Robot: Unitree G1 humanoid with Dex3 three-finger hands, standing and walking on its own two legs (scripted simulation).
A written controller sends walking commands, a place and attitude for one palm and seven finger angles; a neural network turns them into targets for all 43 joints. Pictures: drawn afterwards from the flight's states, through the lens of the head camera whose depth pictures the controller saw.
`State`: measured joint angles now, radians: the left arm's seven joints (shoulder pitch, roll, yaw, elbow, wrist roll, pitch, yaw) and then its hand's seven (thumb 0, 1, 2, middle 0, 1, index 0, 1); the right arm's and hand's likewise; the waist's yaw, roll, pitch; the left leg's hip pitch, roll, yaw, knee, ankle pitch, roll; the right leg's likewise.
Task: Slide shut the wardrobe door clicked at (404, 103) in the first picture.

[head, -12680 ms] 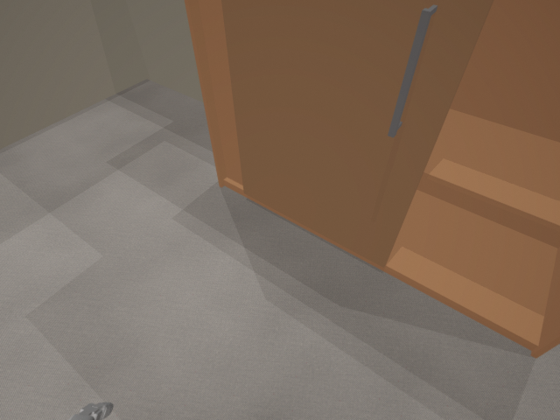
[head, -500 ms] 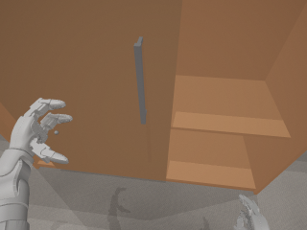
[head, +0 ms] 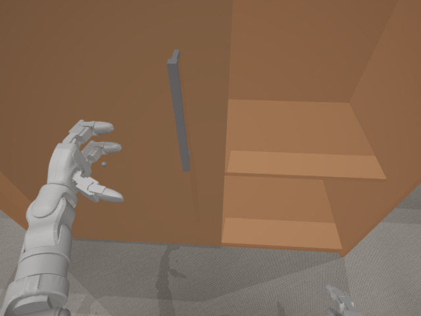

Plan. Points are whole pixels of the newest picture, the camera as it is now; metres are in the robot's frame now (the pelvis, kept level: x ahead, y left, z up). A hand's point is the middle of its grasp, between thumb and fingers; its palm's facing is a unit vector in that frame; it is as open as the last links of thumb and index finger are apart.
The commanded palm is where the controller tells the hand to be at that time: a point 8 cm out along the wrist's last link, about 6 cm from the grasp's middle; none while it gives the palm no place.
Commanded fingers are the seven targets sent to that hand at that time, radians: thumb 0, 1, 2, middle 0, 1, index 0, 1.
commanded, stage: move the hooked fingers beside the handle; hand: left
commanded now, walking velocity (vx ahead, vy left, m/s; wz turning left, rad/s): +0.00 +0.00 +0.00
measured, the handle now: (182, 120) +0.52 +0.09 +0.09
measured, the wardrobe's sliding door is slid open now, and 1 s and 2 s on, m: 0.57 0.57 0.57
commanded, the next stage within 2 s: none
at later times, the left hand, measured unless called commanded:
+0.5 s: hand (135, 140) +0.42 +0.18 +0.11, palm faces -0.01 -1.00 +0.00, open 14.0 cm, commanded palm +0.41 +0.22 +0.11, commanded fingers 0.00 -0.50 0.30 -0.30 -1.20 -0.30 -1.20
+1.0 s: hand (159, 124) +0.48 +0.14 +0.11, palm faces +0.00 -1.00 +0.00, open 13.8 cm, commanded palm +0.46 +0.19 +0.10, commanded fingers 0.00 -0.50 0.30 -0.30 -1.20 -0.30 -1.20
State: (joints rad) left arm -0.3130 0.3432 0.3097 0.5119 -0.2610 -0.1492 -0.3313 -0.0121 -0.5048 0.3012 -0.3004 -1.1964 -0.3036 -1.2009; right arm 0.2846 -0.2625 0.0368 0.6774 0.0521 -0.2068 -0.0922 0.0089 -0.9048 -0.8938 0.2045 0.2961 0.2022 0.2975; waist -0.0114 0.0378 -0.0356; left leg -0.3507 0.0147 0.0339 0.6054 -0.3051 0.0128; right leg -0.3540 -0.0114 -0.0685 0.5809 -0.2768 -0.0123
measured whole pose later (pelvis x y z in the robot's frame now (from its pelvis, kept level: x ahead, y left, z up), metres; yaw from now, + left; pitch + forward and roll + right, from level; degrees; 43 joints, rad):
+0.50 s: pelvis +0.01 +0.01 +0.00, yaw -1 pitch +6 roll -1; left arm -0.54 0.31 0.26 0.75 -0.20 -0.24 -0.21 -0.01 -0.50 0.30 -0.30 -1.20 -0.30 -1.20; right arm 0.33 -0.26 0.01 0.69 0.04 -0.10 -0.05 0.01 -0.91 -0.89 0.20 0.30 0.20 0.30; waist -0.05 0.03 -0.05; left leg -0.40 0.02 0.05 0.63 -0.33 0.02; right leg -0.41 -0.01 -0.05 0.60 -0.29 -0.01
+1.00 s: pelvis +0.00 +0.01 -0.01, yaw -2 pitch +10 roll -1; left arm -0.81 0.31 0.28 1.07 -0.12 -0.36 -0.11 -0.01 -0.50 0.30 -0.34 -1.24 -0.33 -1.22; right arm 0.40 -0.25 0.00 0.72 0.01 -0.05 -0.01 0.00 -0.91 -0.89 0.20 0.30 0.20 0.30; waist -0.10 0.03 -0.06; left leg -0.53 0.03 0.06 0.70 -0.34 0.02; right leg -0.55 0.00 -0.04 0.67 -0.30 -0.01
